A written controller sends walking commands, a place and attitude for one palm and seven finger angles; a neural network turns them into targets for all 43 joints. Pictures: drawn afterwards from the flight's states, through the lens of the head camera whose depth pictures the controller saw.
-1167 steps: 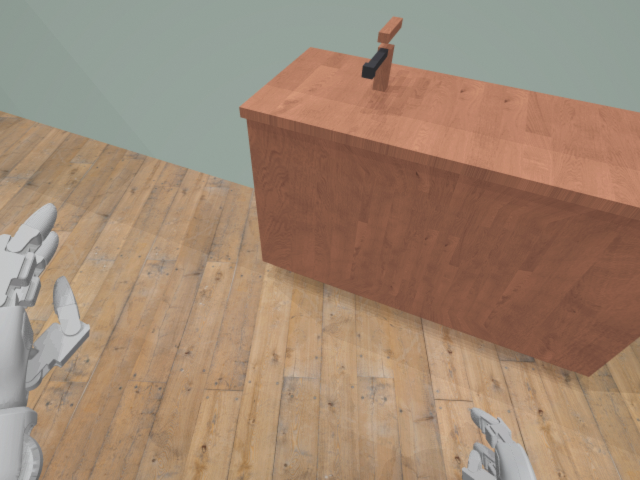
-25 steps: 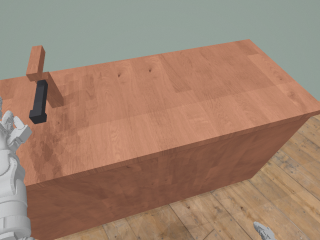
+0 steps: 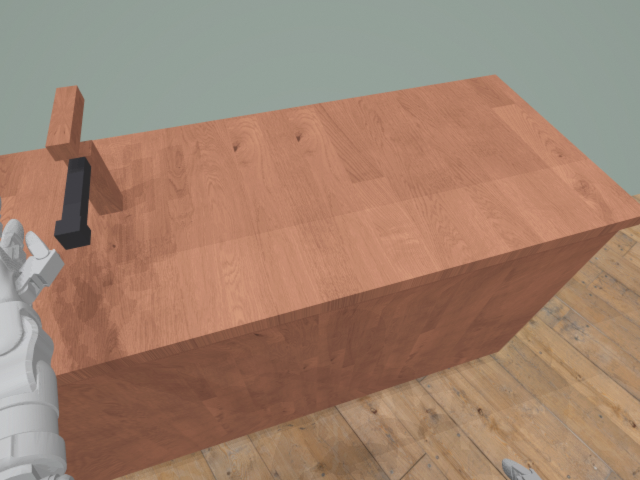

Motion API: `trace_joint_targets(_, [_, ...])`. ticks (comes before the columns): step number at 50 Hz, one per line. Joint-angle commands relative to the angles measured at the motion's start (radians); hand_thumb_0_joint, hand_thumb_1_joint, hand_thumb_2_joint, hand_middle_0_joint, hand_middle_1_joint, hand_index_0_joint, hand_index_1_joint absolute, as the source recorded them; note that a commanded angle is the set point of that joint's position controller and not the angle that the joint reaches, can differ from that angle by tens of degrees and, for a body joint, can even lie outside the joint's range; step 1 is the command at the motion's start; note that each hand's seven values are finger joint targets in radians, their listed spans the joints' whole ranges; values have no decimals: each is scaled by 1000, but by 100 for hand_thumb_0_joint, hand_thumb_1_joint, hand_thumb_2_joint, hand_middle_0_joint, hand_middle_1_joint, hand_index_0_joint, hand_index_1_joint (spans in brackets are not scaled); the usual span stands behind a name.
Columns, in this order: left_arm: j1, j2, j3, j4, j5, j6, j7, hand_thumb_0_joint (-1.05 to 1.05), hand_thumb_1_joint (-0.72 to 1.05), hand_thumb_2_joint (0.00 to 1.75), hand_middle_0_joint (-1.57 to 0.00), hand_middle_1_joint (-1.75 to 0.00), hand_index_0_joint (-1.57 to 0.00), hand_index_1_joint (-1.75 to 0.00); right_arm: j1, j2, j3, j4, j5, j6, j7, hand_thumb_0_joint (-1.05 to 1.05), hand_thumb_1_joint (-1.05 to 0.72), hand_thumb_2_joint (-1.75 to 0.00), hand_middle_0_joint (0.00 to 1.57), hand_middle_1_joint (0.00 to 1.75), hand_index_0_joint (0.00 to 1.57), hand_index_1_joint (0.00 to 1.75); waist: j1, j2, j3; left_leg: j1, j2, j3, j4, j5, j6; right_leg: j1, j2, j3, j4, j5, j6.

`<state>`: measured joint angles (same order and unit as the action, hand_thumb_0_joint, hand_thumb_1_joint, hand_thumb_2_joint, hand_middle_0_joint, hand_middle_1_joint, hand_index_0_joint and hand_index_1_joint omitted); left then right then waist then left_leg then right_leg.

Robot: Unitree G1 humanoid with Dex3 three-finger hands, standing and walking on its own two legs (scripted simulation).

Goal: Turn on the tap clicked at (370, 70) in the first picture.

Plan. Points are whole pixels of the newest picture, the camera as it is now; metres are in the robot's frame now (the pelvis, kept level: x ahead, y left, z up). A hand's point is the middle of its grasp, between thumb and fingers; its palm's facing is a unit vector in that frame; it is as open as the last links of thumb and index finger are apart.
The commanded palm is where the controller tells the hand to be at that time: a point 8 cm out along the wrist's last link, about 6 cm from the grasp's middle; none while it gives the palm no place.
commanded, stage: push the lever round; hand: left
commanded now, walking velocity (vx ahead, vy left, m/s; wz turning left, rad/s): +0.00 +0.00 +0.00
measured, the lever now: (73, 233) +0.38 +0.32 +0.10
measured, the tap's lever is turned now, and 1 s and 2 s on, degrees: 0 12 40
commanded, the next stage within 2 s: none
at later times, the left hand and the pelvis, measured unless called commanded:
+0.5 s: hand (76, 253) +0.35 +0.31 +0.09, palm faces +0.55 -0.83 -0.07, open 7.7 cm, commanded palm +0.31 +0.34 +0.09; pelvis +0.00 -0.01 +0.00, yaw +1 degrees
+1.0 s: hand (101, 249) +0.36 +0.28 +0.10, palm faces +0.58 -0.81 -0.06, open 7.7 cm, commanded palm +0.31 +0.31 +0.09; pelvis +0.00 -0.01 +0.00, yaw +0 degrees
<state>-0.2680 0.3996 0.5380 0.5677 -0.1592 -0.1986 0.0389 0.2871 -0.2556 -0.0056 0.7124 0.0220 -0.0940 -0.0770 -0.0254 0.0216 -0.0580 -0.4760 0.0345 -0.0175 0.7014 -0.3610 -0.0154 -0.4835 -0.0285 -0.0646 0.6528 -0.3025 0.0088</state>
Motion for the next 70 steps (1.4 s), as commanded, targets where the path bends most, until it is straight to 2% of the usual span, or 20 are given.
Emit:
trace_joint_targets(1, [-324, 294, 20, -223, -4, -63, 5, 0, 90, 90, -15, -15, -15, -15, -14, -156, -51, -110, 7, -42, -22, 0, -90, -90, 20, 30, 20, 30, -6, 67, -242, 98, -27, -23, -115, 244, 25, 135, 41, 9, -62, 187, -30])
trace_joint_targets(3, [-297, 331, 61, -221, -1, -59, 10, 0, 90, 90, -15, -15, -15, -15, -17, -156, -51, -109, 7, -38, -24, 0, -90, -90, 20, 30, 20, 30, 14, 76, -262, 93, -29, -18, -110, 276, 26, 164, 38, 12, -59, 216, -31])
trace_joint_targets(5, [-316, 282, 13, -237, 1, -52, 10, 0, 90, 90, -15, -15, -15, -15, -20, -149, -48, -118, 7, -38, -20, 0, -90, -90, 20, 30, 20, 30, 6, 88, -271, 107, -31, -17, -109, 290, 23, 161, 38, 10, -56, 230, -30])
trace_joint_targets(12, [-277, 279, 24, -237, -2, -43, 23, 0, 90, 90, -15, -15, -15, -15, -27, -148, -51, -125, 9, -30, -15, 0, -90, -90, 20, 30, 20, 30, 11, 59, -261, 93, -30, -7, -102, 306, 24, 175, 39, 12, -56, 257, -29])
trace_joint_targets(18, [-311, 236, -22, -281, 11, -51, 38, 0, 90, 90, -15, -15, -15, -15, -33, -143, -48, -123, 7, -28, -16, 0, -90, -90, 20, 30, 20, 30, 5, 91, -269, 116, -29, -8, -95, 332, 24, 176, 37, 13, -54, 276, -31])
trace_joint_targets(21, [-309, 236, -19, -262, 4, -48, 41, 0, 90, 90, -15, -15, -15, -15, -33, -145, -52, -118, 8, -26, -17, 0, -90, -90, 20, 30, 20, 30, -1, 43, -270, 101, -32, -4, -98, 292, 26, 180, 38, 14, -59, 264, -27])
trace_joint_targets(23, [-338, 241, -19, -277, 12, -52, 49, 0, 90, 90, -15, -15, -15, -15, -41, -143, -49, -115, 9, -25, -20, 0, -90, -90, 20, 30, 20, 30, 1, 83, -256, 101, -33, -5, -101, 281, 27, 179, 34, 17, -62, 253, -29])
trace_joint_targets(32, [-339, 205, -55, -248, 15, -53, 70, 0, 90, 90, -15, -15, -15, -15, -44, -141, -49, -113, 9, -24, -17, 0, -90, -90, 20, 30, 20, 30, -4, 39, -244, 89, -35, -2, -108, 243, 29, 179, 35, 17, -70, 234, -27])
trace_joint_targets(37, [-331, 197, -57, -278, 19, -65, 86, 0, 90, 90, -15, -15, -15, -15, -46, -138, -51, -116, 4, -22, -12, 0, -90, -90, 20, 30, 20, 30, 2, 46, -285, 102, -38, 6, -103, 274, 30, 208, 33, 21, -65, 275, -26])
trace_joint_targets(38, [-306, 223, -22, -278, 24, -67, 93, 0, 90, 90, -15, -15, -15, -15, -47, -138, -53, -113, 4, -20, -12, 0, -90, -90, 20, 30, 20, 30, 16, 55, -284, 99, -36, 5, -101, 291, 30, 219, 32, 22, -63, 285, -28])
trace_joint_targets(41, [-329, 180, -59, -261, 17, -55, 103, 0, 90, 90, -15, -15, -15, -15, -54, -136, -49, -118, 5, -17, -11, 0, -90, -90, 20, 30, 20, 30, 1, 30, -252, 79, -40, 13, -107, 249, 32, 205, 30, 24, -75, 264, -22])
trace_joint_targets(43, [-330, 210, -24, -255, 25, -55, 124, 0, 90, 90, -15, -15, -15, -15, -58, -135, -49, -113, 5, -16, -12, 0, -90, -90, 20, 30, 20, 30, 13, 48, -246, 74, -39, 8, -110, 243, 31, 209, 30, 25, -77, 248, -26])
trace_joint_targets(51, [-360, 81, -135, -290, 51, -53, 204, 0, 90, 90, -15, -15, -15, -15, -73, -130, -50, -115, -4, -19, -1, 0, -90, -90, 20, 30, 20, 30, -7, 18, -248, 93, -39, 4, -110, 230, 27, 182, 30, 14, -76, 229, -25])
trace_joint_targets(53, [-366, 99, -118, -311, 65, -55, 229, 0, 90, 90, -15, -15, -15, -15, -83, -129, -51, -114, -6, -18, -3, 0, -90, -90, 20, 30, 20, 30, 4, 58, -252, 97, -38, 2, -110, 226, 26, 182, 29, 17, -75, 212, -29])
trace_joint_targets(54, [-385, 62, -154, -315, 70, -52, 240, 0, 90, 90, -15, -15, -15, -15, -81, -126, -49, -115, -8, -18, -1, 0, -90, -90, 20, 30, 20, 30, -8, 41, -263, 104, -39, 1, -110, 229, 26, 179, 29, 14, -72, 217, -27])
trace_joint_targets(58, [-423, 90, -124, -277, 89, -37, 291, 0, 90, 90, -15, -15, -15, -15, -89, -127, -47, -104, -13, -11, -6, 0, -90, -90, 20, 30, 20, 30, -5, 22, -247, 82, -41, -2, -113, 195, 26, 175, 27, 17, -82, 186, -27])
trace_joint_targets(62, [-420, 19, -181, -282, 104, -30, 328, 0, 90, 90, -15, -15, -15, -15, -97, -117, -47, -112, -17, -10, 2, 0, -90, -90, 20, 30, 20, 30, -3, 31, -276, 94, -40, -1, -110, 219, 20, 181, 28, 13, -72, 206, -29])
trace_joint_targets(63, [-433, 43, -155, -277, 111, -30, 344, 0, 90, 90, -15, -15, -15, -15, -97, -119, -47, -106, -17, -7, 0, 0, -90, -90, 20, 30, 20, 30, -3, 24, -264, 88, -38, -6, -111, 215, 20, 179, 28, 11, -73, 197, -29])
trace_joint_targets(67, [-501, -16, -215, -248, 129, -20, 384, 0, 90, 90, -15, -15, -15, -15, -103, -115, -45, -101, -21, -5, 3, 0, -90, -90, 20, 30, 20, 30, -24, 16, -247, 82, -39, -4, -111, 172, 21, 146, 28, 11, -82, 155, -28])
trace_joint_targets(70, [-518, -23, -214, -240, 148, -16, 419, 0, 90, 90, -15, -15, -15, -15, -104, -113, -48, -101, -25, -1, 3, 0, -90, -90, 20, 30, 20, 30, -18, 4, -280, 86, -38, -5, -108, 187, 20, 158, 27, 11, -76, 167, -29])
